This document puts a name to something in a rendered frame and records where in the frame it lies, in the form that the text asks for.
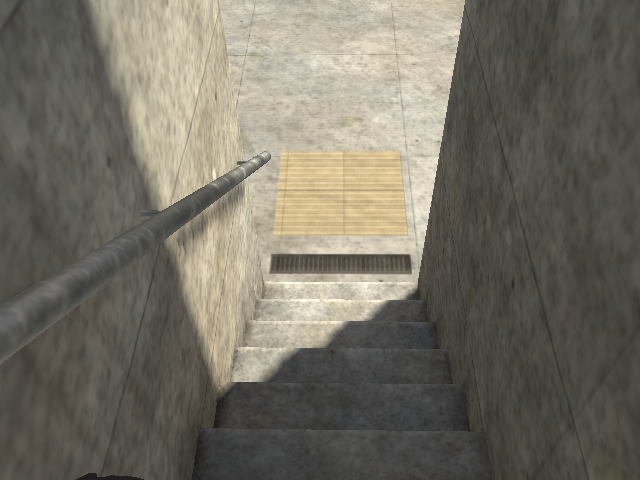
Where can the stairs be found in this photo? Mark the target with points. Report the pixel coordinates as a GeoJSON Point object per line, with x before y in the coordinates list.
{"type": "Point", "coordinates": [341, 381]}

